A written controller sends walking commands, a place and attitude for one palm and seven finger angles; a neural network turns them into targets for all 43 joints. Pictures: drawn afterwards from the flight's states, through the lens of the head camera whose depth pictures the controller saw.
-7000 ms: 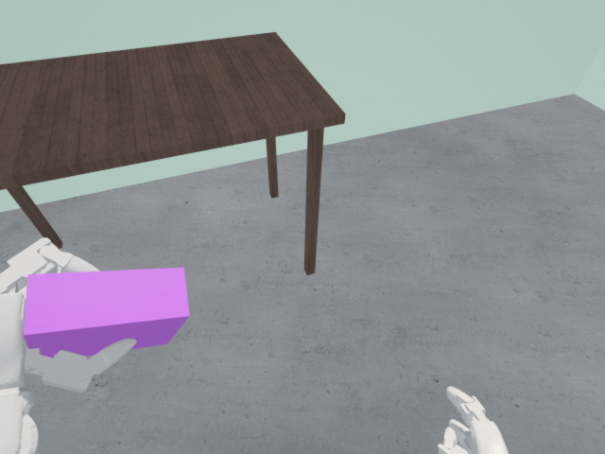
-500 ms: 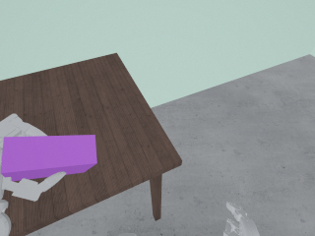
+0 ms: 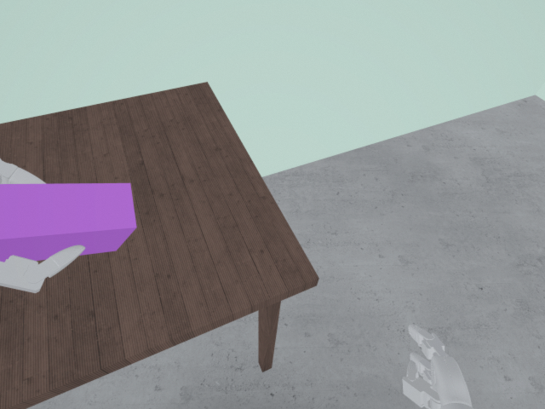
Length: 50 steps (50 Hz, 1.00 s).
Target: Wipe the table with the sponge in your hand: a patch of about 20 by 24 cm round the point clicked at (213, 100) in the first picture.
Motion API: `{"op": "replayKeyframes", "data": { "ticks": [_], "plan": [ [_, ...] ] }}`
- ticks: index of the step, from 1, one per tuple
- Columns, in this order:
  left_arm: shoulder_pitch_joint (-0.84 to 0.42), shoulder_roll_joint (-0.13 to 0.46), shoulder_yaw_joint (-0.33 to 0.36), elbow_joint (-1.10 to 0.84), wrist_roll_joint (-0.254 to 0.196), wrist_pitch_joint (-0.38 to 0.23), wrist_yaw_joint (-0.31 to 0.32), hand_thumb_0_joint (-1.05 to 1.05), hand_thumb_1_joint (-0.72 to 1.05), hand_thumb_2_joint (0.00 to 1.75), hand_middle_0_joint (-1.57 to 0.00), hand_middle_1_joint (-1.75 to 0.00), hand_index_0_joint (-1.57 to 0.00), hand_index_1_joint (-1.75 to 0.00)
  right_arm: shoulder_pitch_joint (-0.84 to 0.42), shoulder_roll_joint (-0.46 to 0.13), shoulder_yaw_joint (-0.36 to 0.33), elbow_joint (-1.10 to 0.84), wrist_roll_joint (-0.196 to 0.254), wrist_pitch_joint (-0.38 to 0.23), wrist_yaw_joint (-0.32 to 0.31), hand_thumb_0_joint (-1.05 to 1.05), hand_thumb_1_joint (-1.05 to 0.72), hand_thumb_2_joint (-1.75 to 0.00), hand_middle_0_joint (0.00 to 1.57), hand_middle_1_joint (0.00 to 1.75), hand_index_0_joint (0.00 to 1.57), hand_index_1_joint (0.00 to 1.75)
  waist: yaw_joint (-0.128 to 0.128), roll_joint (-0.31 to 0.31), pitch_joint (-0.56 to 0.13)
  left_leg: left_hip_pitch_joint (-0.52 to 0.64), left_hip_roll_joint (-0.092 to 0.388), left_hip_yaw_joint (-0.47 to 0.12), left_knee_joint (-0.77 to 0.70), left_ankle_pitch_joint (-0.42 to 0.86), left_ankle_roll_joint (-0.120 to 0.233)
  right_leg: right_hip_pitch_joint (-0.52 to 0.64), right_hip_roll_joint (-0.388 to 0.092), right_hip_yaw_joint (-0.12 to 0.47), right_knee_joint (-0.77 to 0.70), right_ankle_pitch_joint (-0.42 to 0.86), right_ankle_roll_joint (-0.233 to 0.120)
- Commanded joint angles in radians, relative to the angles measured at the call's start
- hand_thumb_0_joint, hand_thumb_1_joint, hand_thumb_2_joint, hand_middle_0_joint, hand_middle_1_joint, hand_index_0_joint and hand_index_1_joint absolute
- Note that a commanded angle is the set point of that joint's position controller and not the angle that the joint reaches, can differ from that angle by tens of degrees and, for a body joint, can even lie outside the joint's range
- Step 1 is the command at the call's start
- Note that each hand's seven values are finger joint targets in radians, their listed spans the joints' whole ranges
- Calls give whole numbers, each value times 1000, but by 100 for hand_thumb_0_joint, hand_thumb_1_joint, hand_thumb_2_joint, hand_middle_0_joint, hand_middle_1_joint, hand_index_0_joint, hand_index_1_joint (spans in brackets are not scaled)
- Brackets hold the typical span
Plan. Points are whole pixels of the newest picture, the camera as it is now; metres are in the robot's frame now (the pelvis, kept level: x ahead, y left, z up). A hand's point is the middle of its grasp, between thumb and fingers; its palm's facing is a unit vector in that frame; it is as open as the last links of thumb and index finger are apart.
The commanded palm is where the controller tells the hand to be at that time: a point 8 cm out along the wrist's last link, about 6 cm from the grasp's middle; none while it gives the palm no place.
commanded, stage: come to a stop and stand still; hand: left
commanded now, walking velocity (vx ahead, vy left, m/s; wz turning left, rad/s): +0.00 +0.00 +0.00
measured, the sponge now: (82, 223) +0.27 +0.26 +0.16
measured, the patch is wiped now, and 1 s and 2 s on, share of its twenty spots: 0.00 0.00 0.00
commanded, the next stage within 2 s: look again from close up in 0.72 s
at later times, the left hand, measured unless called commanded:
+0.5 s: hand (23, 256) +0.22 +0.30 +0.15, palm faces +0.38 -0.85 -0.36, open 9.6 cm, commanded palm +0.16 +0.33 +0.18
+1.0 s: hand (22, 262) +0.22 +0.30 +0.15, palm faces +0.38 -0.85 -0.37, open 9.6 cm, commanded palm +0.15 +0.33 +0.18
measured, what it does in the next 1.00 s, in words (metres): stands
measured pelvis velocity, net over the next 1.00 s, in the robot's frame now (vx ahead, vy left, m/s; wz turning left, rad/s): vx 0.00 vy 0.05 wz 0.02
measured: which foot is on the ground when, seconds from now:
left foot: down 0.00-1.00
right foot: down 0.00-1.00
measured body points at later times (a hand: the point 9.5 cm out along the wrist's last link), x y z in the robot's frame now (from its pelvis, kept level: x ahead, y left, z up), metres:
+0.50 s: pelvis +0.00 +0.05 +0.00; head +0.03 +0.09 +0.45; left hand +0.20 +0.35 +0.17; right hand +0.18 -0.16 -0.07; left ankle +0.03 +0.12 -0.74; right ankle +0.00 -0.10 -0.74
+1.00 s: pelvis +0.00 +0.05 +0.00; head +0.02 +0.08 +0.45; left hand +0.19 +0.34 +0.17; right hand +0.18 -0.17 -0.07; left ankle +0.03 +0.12 -0.74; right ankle +0.00 -0.10 -0.74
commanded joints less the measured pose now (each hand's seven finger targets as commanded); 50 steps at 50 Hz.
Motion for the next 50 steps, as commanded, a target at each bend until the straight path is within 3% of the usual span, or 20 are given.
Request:
{"op": "replayKeyframes", "data": {
  "ticks": [1,4,5,7,10,15,19,21,25,26,30,31,33,35,36,39,42,50],
  "plan": [
    [192,35,-72,-339,-17,-58,11,0,10,130,-120,-160,-120,-160,-58,-97,-50,-179,11,-59,13,0,-90,-90,20,30,20,30,-9,-54,-234,112,22,-38,-14,193,43,87,-125,130,-58,267,50],
    [180,118,17,-380,-21,-64,28,0,10,130,-120,-160,-120,-160,-69,-95,-43,-182,0,-58,-14,0,-90,-90,20,30,20,30,-22,-85,-165,88,2,-59,-27,7,33,-6,-136,164,-140,12,9],
    [151,176,69,-416,-20,-70,39,0,10,130,-120,-160,-120,-160,-79,-100,-41,-172,0,-51,-28,0,-90,-90,20,30,20,30,-31,-39,-154,101,3,-74,-40,-33,34,-44,-138,161,-148,-71,-8],
    [115,161,69,-421,-23,-84,38,0,10,130,-120,-160,-120,-160,-79,-92,-36,-185,-4,-53,-43,0,-90,-90,20,30,20,30,-37,35,-110,71,15,-96,-85,-121,43,-64,-119,156,-153,-155,-13],
    [69,177,83,-430,-14,-102,40,0,10,130,-120,-160,-120,-160,-71,-92,-34,-175,-3,-64,-54,0,-90,-90,20,30,20,30,-39,131,-100,13,48,-134,-156,-210,56,-2,-87,113,-96,-115,-8],
    [106,76,2,-388,0,-110,27,0,10,130,-120,-160,-120,-160,-42,-87,-30,-161,-1,-102,-36,0,-90,-90,20,30,20,30,-35,133,-142,-15,75,-147,-189,-199,63,105,-76,54,-31,-8,2],
    [117,50,-34,-382,14,-103,23,0,10,130,-120,-160,-120,-160,-19,-95,-32,-144,-6,-109,-19,0,-90,-90,20,30,20,30,-39,66,-158,40,74,-134,-146,-43,51,93,-84,56,-52,84,5],
    [113,39,-44,-373,19,-98,25,0,10,130,-120,-160,-120,-160,-22,-96,-28,-135,-10,-104,-19,0,-90,-90,20,30,20,30,-43,76,-156,42,74,-137,-153,-11,43,90,-79,44,-48,91,6],
    [105,96,16,-403,18,-95,31,0,10,130,-120,-160,-120,-160,-41,-84,-25,-138,-8,-92,-22,0,-90,-90,20,30,20,30,-41,82,-180,81,68,-120,-125,108,28,106,-83,38,-44,149,7],
    [94,71,-8,-414,14,-99,26,0,10,130,-120,-160,-120,-160,-31,-85,-24,-140,-13,-87,-22,0,-90,-90,20,30,20,30,-45,87,-187,86,66,-123,-122,139,26,110,-82,32,-43,160,4],
    [122,110,32,-454,9,-99,29,0,10,130,-120,-160,-120,-160,-43,-78,-25,-149,-8,-83,-22,0,-90,-90,20,30,20,30,-39,127,-220,143,71,-117,-94,296,4,110,-78,20,-25,185,4],
    [133,81,7,-444,2,-99,24,0,10,130,-120,-160,-120,-160,-34,-78,-23,-151,-13,-79,-21,0,-90,-90,20,30,20,30,-43,121,-217,142,75,-118,-96,304,3,107,-78,12,-30,180,5],
    [142,89,13,-450,0,-95,23,0,10,130,-120,-160,-120,-160,-27,-82,-29,-157,-9,-74,-19,0,-90,-90,20,30,20,30,-44,114,-222,143,78,-116,-82,335,1,120,-84,17,-34,200,4],
    [168,82,13,-415,0,-86,27,0,10,130,-120,-160,-120,-160,-42,-80,-26,-154,-3,-70,-19,0,-90,-90,20,30,20,30,-43,120,-206,139,74,-105,-91,297,-1,107,-83,15,-44,184,7],
    [163,50,-18,-402,-3,-86,22,0,10,130,-120,-160,-120,-160,-30,-86,-25,-153,-8,-65,-19,0,-90,-90,20,30,20,30,-47,114,-196,116,73,-110,-103,252,3,111,-81,13,-49,170,6],
    [144,64,-12,-388,-2,-78,24,0,10,130,-120,-160,-120,-160,-30,-90,-30,-156,-3,-59,-23,0,-90,-90,20,30,20,30,-47,82,-180,82,68,-110,-114,147,11,125,-91,31,-66,171,5],
    [114,61,-26,-399,3,-78,28,0,10,130,-120,-160,-120,-160,-40,-90,-29,-161,-3,-59,-29,0,-90,-90,20,30,20,30,-48,107,-165,62,64,-115,-142,47,20,123,-88,36,-69,136,5],
    [116,86,0,-389,6,-75,39,0,10,130,-120,-160,-120,-160,-50,-90,-30,-157,1,-64,-36,0,-90,-90,20,30,20,30,-46,92,-149,42,52,-115,-148,-41,31,114,-92,50,-89,99,3]
  ]
}}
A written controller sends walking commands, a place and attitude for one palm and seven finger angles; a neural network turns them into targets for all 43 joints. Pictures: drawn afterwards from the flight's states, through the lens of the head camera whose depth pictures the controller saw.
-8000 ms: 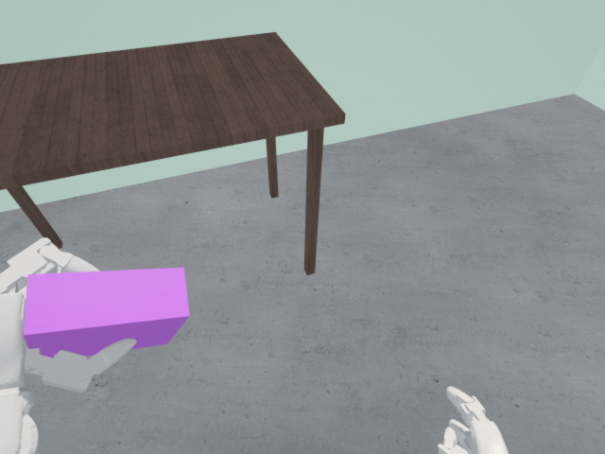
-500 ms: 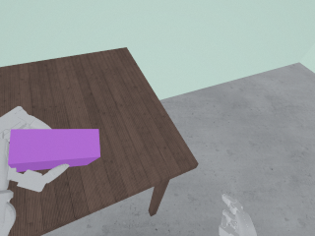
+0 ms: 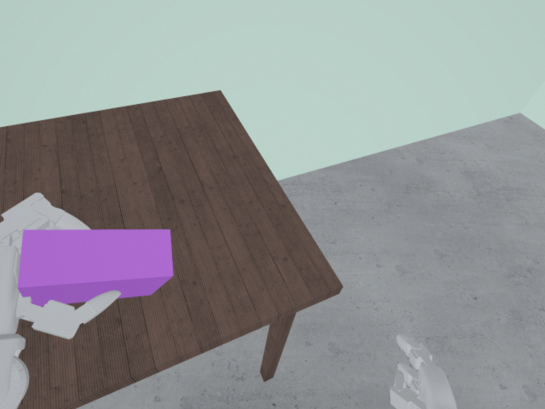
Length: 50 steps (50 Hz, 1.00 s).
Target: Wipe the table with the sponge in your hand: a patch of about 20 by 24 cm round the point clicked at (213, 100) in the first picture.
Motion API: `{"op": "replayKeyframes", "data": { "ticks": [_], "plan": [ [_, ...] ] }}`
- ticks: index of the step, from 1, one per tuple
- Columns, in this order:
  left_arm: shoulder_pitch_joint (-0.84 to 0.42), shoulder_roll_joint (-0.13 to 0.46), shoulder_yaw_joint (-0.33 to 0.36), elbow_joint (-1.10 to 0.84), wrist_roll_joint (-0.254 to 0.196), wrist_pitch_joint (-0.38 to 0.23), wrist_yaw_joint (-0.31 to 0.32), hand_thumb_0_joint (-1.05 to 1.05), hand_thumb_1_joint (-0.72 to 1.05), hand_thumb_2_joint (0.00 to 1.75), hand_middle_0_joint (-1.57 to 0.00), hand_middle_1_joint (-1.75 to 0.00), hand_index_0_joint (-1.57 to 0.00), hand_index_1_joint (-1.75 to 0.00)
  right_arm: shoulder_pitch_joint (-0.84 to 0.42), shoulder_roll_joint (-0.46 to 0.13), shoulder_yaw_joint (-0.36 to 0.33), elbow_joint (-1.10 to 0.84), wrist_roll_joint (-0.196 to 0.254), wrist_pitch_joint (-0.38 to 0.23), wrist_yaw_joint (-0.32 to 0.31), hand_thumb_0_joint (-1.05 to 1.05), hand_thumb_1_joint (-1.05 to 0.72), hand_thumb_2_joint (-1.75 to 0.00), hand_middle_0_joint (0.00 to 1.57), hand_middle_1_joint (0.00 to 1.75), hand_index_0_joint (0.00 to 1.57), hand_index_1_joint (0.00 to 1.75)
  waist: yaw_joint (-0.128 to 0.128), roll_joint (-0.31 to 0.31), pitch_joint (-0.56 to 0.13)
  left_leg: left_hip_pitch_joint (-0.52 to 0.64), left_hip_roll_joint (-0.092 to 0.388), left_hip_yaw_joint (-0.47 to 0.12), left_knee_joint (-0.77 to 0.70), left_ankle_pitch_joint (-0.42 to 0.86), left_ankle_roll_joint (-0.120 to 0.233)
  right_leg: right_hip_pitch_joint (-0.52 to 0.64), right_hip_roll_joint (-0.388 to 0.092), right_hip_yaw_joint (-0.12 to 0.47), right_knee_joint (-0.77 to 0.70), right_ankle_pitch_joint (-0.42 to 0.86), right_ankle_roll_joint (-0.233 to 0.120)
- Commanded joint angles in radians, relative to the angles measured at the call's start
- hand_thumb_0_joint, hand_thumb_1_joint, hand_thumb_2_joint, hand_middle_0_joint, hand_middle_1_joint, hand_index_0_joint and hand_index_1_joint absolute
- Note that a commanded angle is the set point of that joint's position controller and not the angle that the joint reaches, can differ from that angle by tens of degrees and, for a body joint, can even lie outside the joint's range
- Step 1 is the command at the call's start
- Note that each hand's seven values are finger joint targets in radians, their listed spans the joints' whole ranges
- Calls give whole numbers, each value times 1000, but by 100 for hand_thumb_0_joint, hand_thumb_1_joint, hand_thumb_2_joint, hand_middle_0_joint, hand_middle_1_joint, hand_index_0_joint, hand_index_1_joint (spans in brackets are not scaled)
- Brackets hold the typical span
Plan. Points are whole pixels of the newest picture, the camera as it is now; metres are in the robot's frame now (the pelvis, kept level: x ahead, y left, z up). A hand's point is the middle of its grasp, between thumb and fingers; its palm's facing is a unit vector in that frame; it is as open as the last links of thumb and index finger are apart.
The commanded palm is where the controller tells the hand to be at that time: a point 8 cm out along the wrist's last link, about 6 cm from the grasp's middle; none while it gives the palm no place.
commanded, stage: look again from close up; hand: left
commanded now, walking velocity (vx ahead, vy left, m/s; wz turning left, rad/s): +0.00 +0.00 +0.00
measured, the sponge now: (121, 267) +0.24 +0.20 +0.13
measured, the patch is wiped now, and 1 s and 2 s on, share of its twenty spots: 0.00 0.00 0.00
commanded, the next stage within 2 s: come to a stop and stand still in 0.08 s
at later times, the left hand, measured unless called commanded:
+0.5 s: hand (90, 255) +0.23 +0.22 +0.17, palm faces +0.31 -0.86 -0.41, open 9.6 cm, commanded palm +0.16 +0.26 +0.17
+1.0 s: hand (87, 255) +0.23 +0.23 +0.16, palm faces +0.34 -0.86 -0.38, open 9.6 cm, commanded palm +0.17 +0.27 +0.17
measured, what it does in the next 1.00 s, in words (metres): stands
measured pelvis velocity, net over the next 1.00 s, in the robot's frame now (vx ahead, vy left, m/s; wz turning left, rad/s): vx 0.01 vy -0.01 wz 0.00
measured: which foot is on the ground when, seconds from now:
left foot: down 0.00-1.00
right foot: down 0.00-1.00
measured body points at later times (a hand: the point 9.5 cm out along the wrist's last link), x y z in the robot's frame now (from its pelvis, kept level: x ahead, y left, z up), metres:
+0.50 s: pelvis +0.00 -0.01 +0.00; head +0.02 +0.00 +0.45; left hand +0.21 +0.27 +0.19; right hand +0.17 -0.24 -0.07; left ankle +0.03 +0.07 -0.74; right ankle +0.00 -0.15 -0.74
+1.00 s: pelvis +0.01 -0.01 +0.00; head +0.04 +0.02 +0.45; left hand +0.21 +0.28 +0.18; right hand +0.21 -0.23 -0.06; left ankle +0.03 +0.07 -0.74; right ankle +0.00 -0.15 -0.74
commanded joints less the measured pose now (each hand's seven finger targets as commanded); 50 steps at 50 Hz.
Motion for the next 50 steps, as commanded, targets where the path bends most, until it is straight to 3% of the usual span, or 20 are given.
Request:
{"op": "replayKeyframes", "data": {
  "ticks": [1,5,6,12,13,14,15,16,17,19,20,22,24,25,31,34,37,45,49,50],
  "plan": [
    [-84,148,97,-209,-14,-70,27,0,10,130,-120,-160,-120,-160,-80,-135,-56,-152,1,-56,-15,0,-90,-90,20,30,20,30,-12,102,-133,3,112,-123,-148,-52,-35,48,-30,46,-36,67,-58],
    [-61,168,118,-199,-14,-63,30,0,10,130,-120,-160,-120,-160,-84,-137,-62,-148,8,-56,-15,0,-90,-90,20,30,20,30,-11,92,-146,24,102,-112,-123,-9,-35,42,-40,65,-45,96,-62],
    [-64,147,100,-201,-17,-67,26,0,10,130,-120,-160,-120,-160,-76,-138,-60,-147,3,-54,-14,0,-90,-90,20,30,20,30,-13,77,-151,27,104,-113,-123,-8,-32,39,-38,58,-45,94,-62],
    [-69,168,109,-232,-17,-63,29,0,10,130,-120,-160,-120,-160,-80,-140,-64,-149,6,-56,-17,0,-90,-90,20,30,20,30,-11,100,-155,36,107,-115,-117,50,-32,51,-42,61,-31,134,-62],
    [-1084,972,696,-456,139,-171,29,0,10,130,-120,-160,-120,-160,-2,-163,-49,-141,-62,-89,1,0,-90,-90,20,30,20,30,17,2,30,-124,116,-78,18,96,-30,-164,-74,95,-78,143,-70],
    [-477,314,264,148,32,-133,-16,0,10,130,-120,-160,-120,-160,-60,-49,-15,-63,-23,-81,0,0,-90,-90,20,30,20,30,-11,2,-153,60,57,-103,-53,153,-34,-140,-81,95,-6,99,-111],
    [-276,141,144,145,-15,-100,-22,0,10,130,-120,-160,-120,-160,-44,-125,-90,-125,12,-87,3,0,-90,-90,20,30,20,30,11,186,-247,155,71,-72,-82,168,-58,-53,-31,104,51,99,-114],
    [-305,191,128,-50,-13,-120,-30,0,10,130,-120,-160,-120,-160,-36,-143,-87,-154,8,-94,12,0,-90,-90,20,30,20,30,8,246,-264,132,102,-89,-72,172,-43,-24,-37,117,68,99,-94],
    [-210,205,134,-100,-22,-125,-28,0,10,130,-120,-160,-120,-160,-54,-146,-84,-147,7,-93,24,0,-90,-90,20,30,20,30,16,210,-243,78,117,-116,-88,142,-29,7,-41,109,70,80,-80],
    [-74,148,89,-176,-29,-124,-23,0,10,130,-120,-160,-120,-160,-76,-142,-78,-164,12,-94,43,0,-90,-90,20,30,20,30,21,92,-198,2,106,-108,-105,28,-30,38,-44,103,44,50,-73],
    [-2,125,76,-163,-34,-114,-14,0,10,130,-120,-160,-120,-160,-97,-136,-75,-160,18,-93,43,0,-90,-90,20,30,20,30,19,65,-185,6,106,-110,-121,-30,-28,15,-39,99,37,21,-71],
    [-18,189,129,-204,-29,-114,-3,0,10,130,-120,-160,-120,-160,-89,-145,-72,-166,12,-88,32,0,-90,-90,20,30,20,30,16,3,-142,-39,105,-120,-137,-118,-31,-2,-38,97,6,-37,-65],
    [-26,219,173,-174,-32,-116,5,0,10,130,-120,-160,-120,-160,-86,-140,-68,-161,9,-85,13,0,-90,-90,20,30,20,30,12,-23,-123,-27,92,-114,-123,-119,-33,-33,-43,110,-29,-53,-66],
    [-59,260,210,-197,-31,-116,12,0,10,130,-120,-160,-120,-160,-96,-144,-69,-154,9,-78,2,0,-90,-90,20,30,20,30,7,2,-130,-6,91,-116,-119,-106,-33,-48,-44,110,-30,-52,-67],
    [-151,224,156,-247,-34,-119,12,0,10,130,-120,-160,-120,-160,-86,-132,-63,-149,8,-85,-23,0,-90,-90,20,30,20,30,0,134,-184,69,94,-115,-97,71,-30,1,-50,85,13,106,-70],
    [-116,195,126,-282,-30,-112,15,0,10,130,-120,-160,-120,-160,-80,-136,-65,-144,9,-92,-14,0,-90,-90,20,30,20,30,5,106,-225,122,98,-109,-60,236,-31,31,-49,76,23,210,-66],
    [-76,164,103,-259,-26,-95,19,0,10,130,-120,-160,-120,-160,-81,-142,-65,-136,7,-86,-7,0,-90,-90,20,30,20,30,3,86,-207,116,110,-108,-62,282,-40,31,-43,61,19,226,-61],
    [-56,189,136,-240,-28,-68,24,0,10,130,-120,-160,-120,-160,-98,-132,-57,-148,11,-47,-14,0,-90,-90,20,30,20,30,-2,85,-180,82,107,-101,-81,226,-45,38,-43,55,-4,214,-60],
    [-69,177,118,-264,-33,-63,20,0,10,130,-120,-160,-120,-160,-92,-134,-57,-160,10,-39,-17,0,-90,-90,20,30,20,30,-3,91,-184,73,109,-100,-83,194,-37,58,-46,50,-11,215,-59],
    [-72,190,129,-271,-32,-58,25,0,10,130,-120,-160,-120,-160,-105,-132,-52,-158,12,-41,-20,0,-90,-90,20,30,20,30,-3,119,-176,70,107,-97,-90,173,-39,51,-44,51,-15,199,-57]
  ]
}}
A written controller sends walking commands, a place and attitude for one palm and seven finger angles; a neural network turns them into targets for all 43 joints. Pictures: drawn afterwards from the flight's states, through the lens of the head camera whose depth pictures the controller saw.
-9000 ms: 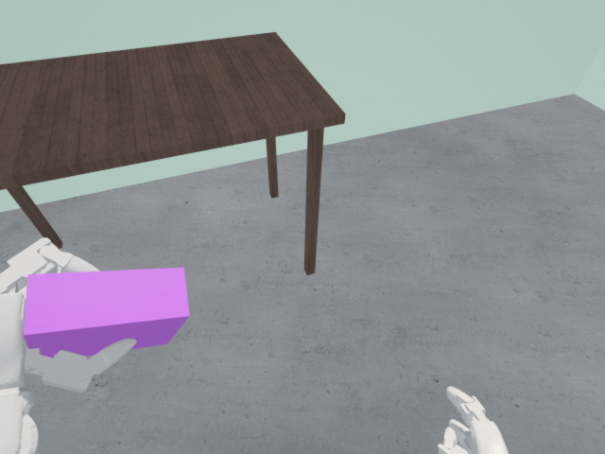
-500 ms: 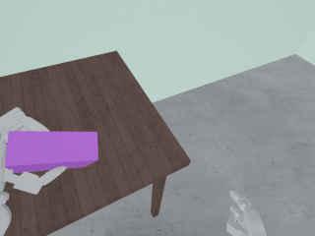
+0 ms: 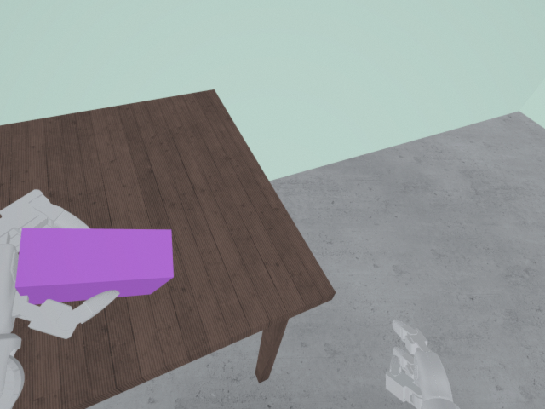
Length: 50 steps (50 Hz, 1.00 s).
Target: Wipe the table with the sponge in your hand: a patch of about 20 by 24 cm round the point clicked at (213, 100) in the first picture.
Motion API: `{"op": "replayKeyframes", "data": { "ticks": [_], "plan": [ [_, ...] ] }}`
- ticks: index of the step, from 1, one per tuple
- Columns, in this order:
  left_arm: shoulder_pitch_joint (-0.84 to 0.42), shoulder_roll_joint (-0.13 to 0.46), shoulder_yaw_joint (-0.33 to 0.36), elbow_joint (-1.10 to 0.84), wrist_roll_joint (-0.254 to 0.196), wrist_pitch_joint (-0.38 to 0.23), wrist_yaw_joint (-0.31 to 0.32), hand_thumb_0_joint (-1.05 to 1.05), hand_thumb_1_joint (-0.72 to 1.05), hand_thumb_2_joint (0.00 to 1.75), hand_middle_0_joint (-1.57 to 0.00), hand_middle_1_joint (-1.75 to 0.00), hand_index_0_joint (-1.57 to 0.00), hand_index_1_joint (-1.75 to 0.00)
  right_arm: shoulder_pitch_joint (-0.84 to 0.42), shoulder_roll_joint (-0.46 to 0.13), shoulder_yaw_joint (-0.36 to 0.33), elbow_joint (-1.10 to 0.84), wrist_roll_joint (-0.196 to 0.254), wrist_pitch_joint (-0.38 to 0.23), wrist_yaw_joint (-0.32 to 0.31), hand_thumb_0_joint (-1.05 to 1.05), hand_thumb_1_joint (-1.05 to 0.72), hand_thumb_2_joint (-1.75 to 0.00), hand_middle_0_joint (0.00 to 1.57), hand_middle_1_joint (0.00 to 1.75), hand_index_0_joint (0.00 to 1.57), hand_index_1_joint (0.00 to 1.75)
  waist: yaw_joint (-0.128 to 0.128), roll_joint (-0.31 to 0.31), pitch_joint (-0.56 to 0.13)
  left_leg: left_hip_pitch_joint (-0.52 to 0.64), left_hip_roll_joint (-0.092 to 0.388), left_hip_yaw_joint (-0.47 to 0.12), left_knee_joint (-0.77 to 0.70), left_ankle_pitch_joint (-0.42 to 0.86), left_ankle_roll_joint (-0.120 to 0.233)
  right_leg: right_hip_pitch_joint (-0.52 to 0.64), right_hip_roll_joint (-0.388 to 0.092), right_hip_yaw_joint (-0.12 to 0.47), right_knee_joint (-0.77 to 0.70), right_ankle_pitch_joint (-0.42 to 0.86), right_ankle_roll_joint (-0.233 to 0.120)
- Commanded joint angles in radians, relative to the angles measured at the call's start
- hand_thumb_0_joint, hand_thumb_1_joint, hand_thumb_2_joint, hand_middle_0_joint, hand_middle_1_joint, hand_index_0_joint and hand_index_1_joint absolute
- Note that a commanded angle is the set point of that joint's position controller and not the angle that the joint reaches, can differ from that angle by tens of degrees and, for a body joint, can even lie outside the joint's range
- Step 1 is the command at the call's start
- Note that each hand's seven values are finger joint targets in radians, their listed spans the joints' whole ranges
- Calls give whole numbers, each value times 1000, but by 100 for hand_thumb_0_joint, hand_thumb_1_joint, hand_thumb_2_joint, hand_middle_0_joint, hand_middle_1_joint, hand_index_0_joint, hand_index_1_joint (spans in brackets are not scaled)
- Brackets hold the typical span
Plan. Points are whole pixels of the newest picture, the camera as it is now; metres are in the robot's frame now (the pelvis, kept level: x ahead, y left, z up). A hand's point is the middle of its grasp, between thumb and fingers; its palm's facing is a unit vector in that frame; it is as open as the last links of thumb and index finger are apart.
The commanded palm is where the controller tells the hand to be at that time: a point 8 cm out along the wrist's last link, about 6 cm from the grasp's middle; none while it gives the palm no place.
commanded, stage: come to a stop and stand still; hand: left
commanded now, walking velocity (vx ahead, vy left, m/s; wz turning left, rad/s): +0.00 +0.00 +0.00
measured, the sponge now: (120, 266) +0.24 +0.20 +0.13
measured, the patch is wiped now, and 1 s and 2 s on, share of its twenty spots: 0.00 0.00 0.00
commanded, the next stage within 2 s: look again from close up in 0.10 s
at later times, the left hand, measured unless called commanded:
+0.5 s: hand (54, 273) +0.21 +0.25 +0.15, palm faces +0.35 -0.85 -0.39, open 9.6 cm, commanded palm +0.15 +0.29 +0.17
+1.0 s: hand (52, 292) +0.19 +0.24 +0.16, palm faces +0.36 -0.68 -0.64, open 9.6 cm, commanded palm +0.15 +0.28 +0.19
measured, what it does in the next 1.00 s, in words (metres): stands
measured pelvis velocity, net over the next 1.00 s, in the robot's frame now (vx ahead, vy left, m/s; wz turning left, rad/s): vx -0.02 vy -0.04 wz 0.05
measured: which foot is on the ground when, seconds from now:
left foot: down 0.00-1.00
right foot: down 0.00-1.00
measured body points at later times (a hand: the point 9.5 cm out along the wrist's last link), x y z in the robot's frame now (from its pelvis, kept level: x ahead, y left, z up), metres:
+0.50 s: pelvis -0.01 +0.01 +0.00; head +0.02 +0.03 +0.45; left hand +0.19 +0.30 +0.17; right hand +0.17 -0.22 -0.07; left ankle +0.02 +0.09 -0.74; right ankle -0.02 -0.14 -0.74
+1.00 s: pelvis -0.02 -0.04 -0.01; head -0.01 -0.04 +0.44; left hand +0.17 +0.28 +0.19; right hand +0.20 -0.24 -0.09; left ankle +0.02 +0.09 -0.74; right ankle -0.02 -0.14 -0.74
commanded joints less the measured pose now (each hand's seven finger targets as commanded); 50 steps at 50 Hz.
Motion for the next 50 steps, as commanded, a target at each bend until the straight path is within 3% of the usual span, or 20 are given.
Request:
{"op": "replayKeyframes", "data": {
  "ticks": [1,16,20,21,25,29,30,31,32,33,34,35,36,37,39,40,43,45,46,50],
  "plan": [
    [-73,148,110,-233,-16,-57,32,0,10,130,-120,-160,-120,-160,-52,-140,-57,-144,2,-45,-17,0,-90,-90,20,30,20,30,-3,119,-169,61,95,-94,-91,175,-19,62,-55,48,-27,217,-43],
    [-80,129,92,-216,-6,-51,35,0,10,130,-120,-160,-120,-160,-48,-144,-58,-138,3,-46,-20,0,-90,-90,20,30,20,30,-7,117,-145,33,99,-106,-129,69,-19,62,-48,35,-36,146,-41],
    [-61,163,128,-222,-4,-53,39,0,10,130,-120,-160,-120,-160,-54,-142,-62,-140,8,-49,-21,0,-90,-90,20,30,20,30,-4,111,-147,22,100,-103,-130,49,-15,74,-49,39,-34,147,-38],
    [-51,136,108,-203,-8,-55,35,0,10,130,-120,-160,-120,-160,-40,-141,-59,-139,3,-46,-20,0,-90,-90,20,30,20,30,-6,91,-145,15,100,-110,-133,48,-15,75,-48,30,-38,140,-39],
    [-69,155,120,-232,-1,-58,37,0,10,130,-120,-160,-120,-160,-50,-143,-63,-138,7,-51,-19,0,-90,-90,20,30,20,30,-7,130,-145,17,100,-109,-135,41,-19,76,-47,34,-30,136,-40],
    [-62,150,117,-230,-4,-60,33,0,10,130,-120,-160,-120,-160,-36,-145,-67,-139,5,-51,-19,0,-90,-90,20,30,20,30,-6,108,-160,28,100,-107,-116,101,-16,92,-54,36,-29,187,-41],
    [-959,907,372,-522,44,-202,45,0,10,130,-120,-160,-120,-160,94,-211,104,-256,54,-14,-83,0,-90,-90,20,30,20,30,-44,419,-108,-214,92,-168,-193,-193,15,214,66,27,157,-19,30],
    [-669,413,305,-14,137,0,-4,0,10,130,-120,-160,-120,-160,-32,-138,-55,-76,-58,-57,-47,0,-90,-90,20,30,20,30,35,369,-245,175,57,-147,-92,144,-103,-78,82,-17,220,31,-70],
    [-472,202,51,12,52,61,-36,0,10,130,-120,-160,-120,-160,-31,-172,-52,-106,-43,-68,10,0,-90,-90,20,30,20,30,10,301,-268,260,60,-161,-78,416,-155,-163,69,-52,178,16,-76],
    [-404,230,144,0,11,112,-72,0,10,130,-120,-160,-120,-160,-32,-219,-86,-75,-38,-65,18,0,-90,-90,20,30,20,30,54,220,-314,288,65,-133,-62,392,-134,-159,63,-26,143,45,-67],
    [-303,233,140,-12,-28,165,-106,0,10,130,-120,-160,-120,-160,-69,-221,-81,-93,-30,-59,21,0,-90,-90,20,30,20,30,77,199,-296,251,45,-95,-50,376,-112,-101,48,-38,103,110,-73],
    [-209,165,80,64,-35,234,-131,0,10,130,-120,-160,-120,-160,-111,-214,-59,-94,-9,-42,36,0,-90,-90,20,30,20,30,71,153,-227,186,41,-85,-50,277,-109,-100,57,-53,99,118,-71],
    [-219,152,44,-60,-19,244,-147,0,10,130,-120,-160,-120,-160,-128,-207,-53,-116,-9,-37,45,0,-90,-90,20,30,20,30,68,114,-191,149,39,-74,-57,273,-88,-80,44,-67,79,169,-71],
    [-175,202,58,-79,15,260,-150,0,10,130,-120,-160,-120,-160,-138,-213,-50,-121,-9,-25,50,0,-90,-90,20,30,20,30,63,103,-163,126,42,-74,-59,269,-71,-89,48,-70,79,171,-67],
    [-161,222,43,-149,78,250,-141,0,10,130,-120,-160,-120,-160,-159,-201,-46,-142,-16,0,49,0,-90,-90,20,30,20,30,46,54,-171,90,38,-78,-63,176,-49,-114,53,-75,95,116,-55],
    [-192,300,125,-168,81,240,-117,0,10,130,-120,-160,-120,-160,-184,-204,-46,-146,-8,13,43,0,-90,-90,20,30,20,30,42,63,-188,91,36,-76,-65,77,-42,-121,63,-62,101,67,-55],
    [-254,374,221,-211,72,117,-63,0,10,130,-120,-160,-120,-160,-158,-180,-54,-137,-35,17,15,0,-90,-90,20,30,20,30,42,69,-247,86,16,-66,-26,68,-37,-123,60,-58,102,26,-51],
    [-322,477,295,-194,95,88,-13,0,10,130,-120,-160,-120,-160,-142,-182,-56,-112,-28,24,7,0,-90,-90,20,30,20,30,44,155,-241,75,10,-58,-8,-4,-39,-146,61,-36,100,-33,-56],
    [-387,389,214,-207,106,70,2,0,10,130,-120,-160,-120,-160,-149,-151,-52,-117,-29,18,6,0,-90,-90,20,30,20,30,36,186,-254,79,3,-53,6,19,-37,-146,47,-41,94,-26,-58],
    [-372,433,197,3,149,159,6,0,10,130,-120,-160,-120,-160,-129,-184,-58,-72,-8,26,-16,0,-90,-90,20,30,20,30,21,222,-168,41,-14,-27,36,-43,-30,-176,30,-6,57,-76,-55]
  ]
}}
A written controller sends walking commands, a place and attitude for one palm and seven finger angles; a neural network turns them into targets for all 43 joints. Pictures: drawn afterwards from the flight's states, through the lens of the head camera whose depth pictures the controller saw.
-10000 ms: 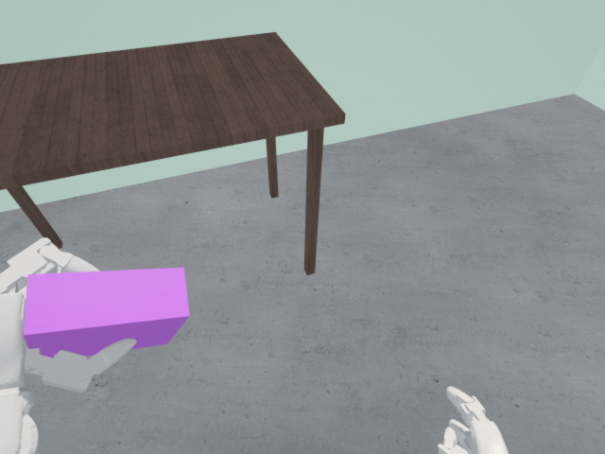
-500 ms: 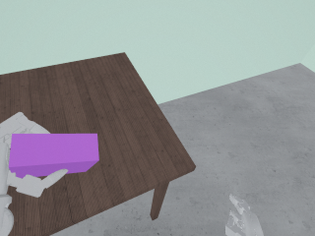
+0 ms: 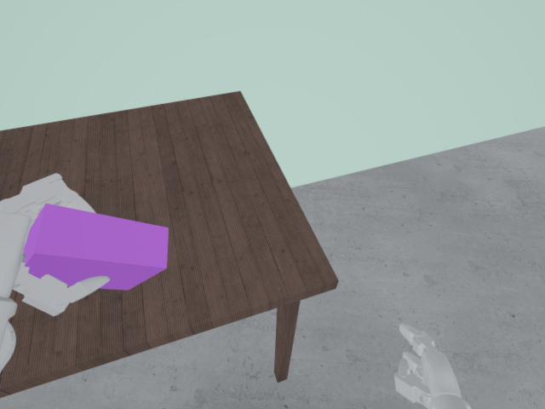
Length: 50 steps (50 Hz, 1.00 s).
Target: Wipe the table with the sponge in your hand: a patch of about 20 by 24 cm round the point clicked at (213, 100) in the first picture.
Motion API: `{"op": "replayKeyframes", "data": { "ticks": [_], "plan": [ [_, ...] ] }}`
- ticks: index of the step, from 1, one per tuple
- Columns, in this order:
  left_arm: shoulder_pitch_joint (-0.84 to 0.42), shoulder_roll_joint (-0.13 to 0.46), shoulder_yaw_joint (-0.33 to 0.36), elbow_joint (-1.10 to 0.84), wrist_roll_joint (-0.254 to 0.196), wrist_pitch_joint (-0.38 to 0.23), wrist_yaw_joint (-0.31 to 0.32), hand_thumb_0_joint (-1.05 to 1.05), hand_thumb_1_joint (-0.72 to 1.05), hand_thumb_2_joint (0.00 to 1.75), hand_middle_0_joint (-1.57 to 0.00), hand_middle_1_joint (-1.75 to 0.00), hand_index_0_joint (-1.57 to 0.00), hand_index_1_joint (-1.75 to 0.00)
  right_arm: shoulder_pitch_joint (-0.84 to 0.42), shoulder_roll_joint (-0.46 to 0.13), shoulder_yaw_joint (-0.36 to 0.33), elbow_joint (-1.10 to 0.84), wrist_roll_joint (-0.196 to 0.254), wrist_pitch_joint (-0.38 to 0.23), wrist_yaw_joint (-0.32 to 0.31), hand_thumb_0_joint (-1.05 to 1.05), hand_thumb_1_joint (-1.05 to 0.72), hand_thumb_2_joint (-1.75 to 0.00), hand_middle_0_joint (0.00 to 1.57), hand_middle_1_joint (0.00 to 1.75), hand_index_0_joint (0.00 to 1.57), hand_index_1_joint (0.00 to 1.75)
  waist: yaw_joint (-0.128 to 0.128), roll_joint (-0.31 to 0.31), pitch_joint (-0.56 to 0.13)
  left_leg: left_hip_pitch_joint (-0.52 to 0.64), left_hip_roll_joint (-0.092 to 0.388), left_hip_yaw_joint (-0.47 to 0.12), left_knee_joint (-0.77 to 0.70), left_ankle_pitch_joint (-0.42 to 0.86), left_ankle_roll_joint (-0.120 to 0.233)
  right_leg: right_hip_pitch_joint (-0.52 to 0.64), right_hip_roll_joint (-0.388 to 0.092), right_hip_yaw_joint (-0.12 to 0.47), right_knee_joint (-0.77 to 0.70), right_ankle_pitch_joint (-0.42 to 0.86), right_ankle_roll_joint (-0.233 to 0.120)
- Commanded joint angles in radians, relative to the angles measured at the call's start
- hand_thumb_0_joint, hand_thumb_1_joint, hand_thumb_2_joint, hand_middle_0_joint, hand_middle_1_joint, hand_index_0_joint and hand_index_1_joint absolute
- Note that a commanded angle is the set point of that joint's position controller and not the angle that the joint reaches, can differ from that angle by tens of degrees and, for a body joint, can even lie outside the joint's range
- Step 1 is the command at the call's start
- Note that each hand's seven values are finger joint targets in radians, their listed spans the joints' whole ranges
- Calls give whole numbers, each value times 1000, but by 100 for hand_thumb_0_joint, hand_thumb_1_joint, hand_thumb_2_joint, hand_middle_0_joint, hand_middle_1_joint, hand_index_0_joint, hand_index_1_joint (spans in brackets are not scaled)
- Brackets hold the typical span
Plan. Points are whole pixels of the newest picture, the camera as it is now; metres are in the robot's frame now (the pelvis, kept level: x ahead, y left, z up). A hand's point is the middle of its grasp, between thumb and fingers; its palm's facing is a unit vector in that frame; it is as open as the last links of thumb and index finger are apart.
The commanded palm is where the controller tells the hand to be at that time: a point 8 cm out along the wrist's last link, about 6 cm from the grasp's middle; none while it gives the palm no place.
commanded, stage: turn the palm down, sponge in hand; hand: left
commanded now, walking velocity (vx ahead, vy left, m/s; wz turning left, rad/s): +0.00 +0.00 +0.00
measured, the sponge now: (113, 256) +0.25 +0.23 +0.13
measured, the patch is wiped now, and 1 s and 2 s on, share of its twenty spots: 0.00 0.00 0.00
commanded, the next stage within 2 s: move the sponge above the wiping area in 1.80 s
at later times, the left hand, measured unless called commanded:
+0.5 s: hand (75, 228) +0.25 +0.26 +0.18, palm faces +0.24 -0.44 -0.86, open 9.6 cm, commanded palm +0.21 +0.28 +0.21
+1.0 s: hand (54, 232) +0.25 +0.29 +0.17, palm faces +0.16 -0.24 -0.96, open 9.6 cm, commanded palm +0.21 +0.29 +0.23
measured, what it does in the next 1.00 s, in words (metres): stands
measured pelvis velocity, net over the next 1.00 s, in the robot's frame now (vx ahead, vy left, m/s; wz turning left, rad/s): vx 0.02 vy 0.01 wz -0.02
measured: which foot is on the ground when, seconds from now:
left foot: down 0.00-1.00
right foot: down 0.00-1.00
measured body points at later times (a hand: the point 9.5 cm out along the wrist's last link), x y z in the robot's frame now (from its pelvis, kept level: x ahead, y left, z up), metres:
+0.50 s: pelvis +0.03 -0.02 +0.00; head +0.04 -0.06 +0.44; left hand +0.23 +0.28 +0.22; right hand +0.21 -0.27 -0.10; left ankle +0.05 +0.12 -0.73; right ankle +0.00 -0.10 -0.73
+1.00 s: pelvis +0.02 +0.01 +0.01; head +0.02 -0.03 +0.45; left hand +0.24 +0.30 +0.22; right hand +0.27 -0.19 -0.07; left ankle +0.05 +0.12 -0.73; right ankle +0.00 -0.10 -0.73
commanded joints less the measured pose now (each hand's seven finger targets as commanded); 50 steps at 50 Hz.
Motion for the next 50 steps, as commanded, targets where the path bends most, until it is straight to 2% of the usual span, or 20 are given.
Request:
{"op": "replayKeyframes", "data": {
  "ticks": [1,5,6,10,14,15,16,20,26,29,30,31,35,36,40,41,45,46,48,50],
  "plan": [
    [-286,222,118,-90,33,22,45,0,10,130,-120,-160,-120,-160,-102,-131,-45,-129,22,-41,-35,0,-90,-90,20,30,20,30,-39,139,-140,131,-23,37,-70,-42,17,-64,-13,23,-142,5,4],
    [-299,282,79,-42,71,113,-38,0,10,130,-120,-160,-120,-160,-136,-140,-35,-152,48,-42,-68,0,-90,-90,20,30,20,30,-29,63,-85,123,-26,50,-51,-42,24,-71,-30,92,-197,-75,14],
    [-319,254,39,-75,80,105,-58,0,10,130,-120,-160,-120,-160,-136,-134,-34,-162,42,-46,-70,0,-90,-90,20,30,20,30,-34,34,-87,115,-24,43,-45,-32,26,-67,-42,94,-202,-75,20],
    [-268,401,196,-127,93,47,-64,0,10,130,-120,-160,-120,-160,-130,-133,-48,-167,37,-52,-75,0,-90,-90,20,30,20,30,8,-14,-143,113,-20,36,-8,40,23,-14,-54,150,-191,-24,24],
    [-136,397,264,-159,89,22,-16,0,10,130,-120,-160,-120,-160,-80,-131,-67,-172,27,-33,-59,0,-90,-90,20,30,20,30,27,-10,-233,92,-13,33,22,152,19,64,-74,132,-97,294,45],
    [-83,431,305,-135,96,46,3,0,10,130,-120,-160,-120,-160,-86,-132,-68,-170,40,-25,-53,0,-90,-90,20,30,20,30,44,43,-214,87,-20,43,17,159,16,67,-65,139,-95,294,32],
    [-91,346,229,-161,95,60,11,0,10,130,-120,-160,-120,-160,-81,-125,-64,-183,39,-18,-48,0,-90,-90,20,30,20,30,28,35,-213,79,-17,47,16,174,18,68,-72,113,-78,340,38],
    [-16,366,224,-126,137,160,23,0,10,130,-120,-160,-120,-160,-79,-149,-69,-186,58,9,-54,0,-90,-90,20,30,20,30,26,-1,-158,76,-16,61,16,197,28,24,-49,95,-70,366,41],
    [-102,342,120,-264,222,188,0,0,10,130,-120,-160,-120,-160,-93,-145,-61,-215,57,0,-75,0,-90,-90,20,30,20,30,4,8,-222,121,-17,54,27,231,43,-9,-38,74,-63,364,41],
    [-76,375,138,-287,269,184,20,0,10,130,-120,-160,-120,-160,-82,-146,-66,-213,51,1,-81,0,-90,-90,20,30,20,30,14,2,-260,137,-16,45,23,256,44,7,-34,67,-50,376,38],
    [-82,408,165,-290,294,200,36,0,10,130,-120,-160,-120,-160,-116,-142,-63,-205,60,3,-80,0,-90,-90,20,30,20,30,24,52,-244,146,-18,46,16,245,38,-2,-22,86,-60,339,26],
    [-137,363,122,-316,306,200,46,0,10,130,-120,-160,-120,-160,-111,-135,-56,-213,50,4,-76,0,-90,-90,20,30,20,30,16,52,-276,145,-16,43,12,263,39,11,-30,60,-53,352,26],
    [-111,409,163,-251,361,288,80,0,10,130,-120,-160,-120,-160,-159,-139,-50,-191,60,27,-70,0,-90,-90,20,30,20,30,40,98,-231,145,-9,28,-19,268,24,22,-13,75,-68,310,6],
    [-155,346,87,-268,368,309,72,0,10,130,-120,-160,-120,-160,-160,-136,-42,-201,57,34,-66,0,-90,-90,20,30,20,30,26,83,-249,139,-4,27,-29,271,26,31,-23,48,-68,313,11],
    [-157,362,53,-209,418,419,31,0,10,130,-120,-160,-120,-160,-244,-141,-22,-196,75,55,-67,0,-90,-90,20,30,20,30,39,93,-184,152,-2,12,-79,225,20,27,-9,62,-104,241,2],
    [-205,309,-23,-234,426,431,10,0,10,130,-120,-160,-120,-160,-236,-137,-12,-208,72,57,-68,0,-90,-90,20,30,20,30,24,81,-189,149,3,8,-95,219,23,30,-18,37,-111,239,8],
    [-232,354,-29,-235,501,463,-38,0,10,130,-120,-160,-120,-160,-303,-136,3,-205,78,63,-76,0,-90,-90,20,30,20,30,38,76,-179,184,0,-11,-134,179,24,31,0,60,-140,171,-4],
    [-285,311,-86,-286,512,449,-47,0,10,130,-120,-160,-120,-160,-289,-131,5,-216,71,60,-78,0,-90,-90,20,30,20,30,25,79,-208,196,1,-9,-138,184,29,41,-10,42,-141,178,1],
    [-283,344,-66,-266,552,434,-45,0,10,130,-120,-160,-120,-160,-281,-133,2,-203,64,62,-81,0,-90,-90,20,30,20,30,32,64,-229,214,4,-23,-155,191,28,53,-8,43,-147,168,-1],
    [-323,392,-23,-287,586,433,-31,0,10,130,-120,-160,-120,-160,-334,-127,9,-196,66,61,-78,0,-90,-90,20,30,20,30,53,124,-228,232,1,-37,-172,165,23,64,10,68,-155,140,-20]
  ]
}}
